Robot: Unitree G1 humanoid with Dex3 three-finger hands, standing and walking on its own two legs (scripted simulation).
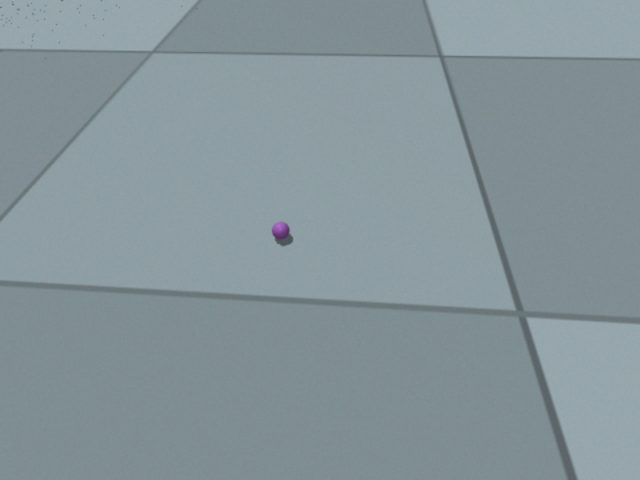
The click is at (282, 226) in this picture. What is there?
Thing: free ball
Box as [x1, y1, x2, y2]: [272, 222, 289, 238]
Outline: 277,222 274,224 272,232 274,236 277,238 283,238 288,234 288,226 283,222
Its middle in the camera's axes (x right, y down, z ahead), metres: -0.17 -0.06 +1.70
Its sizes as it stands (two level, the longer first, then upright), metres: 0.077 0.077 0.077
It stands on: the floor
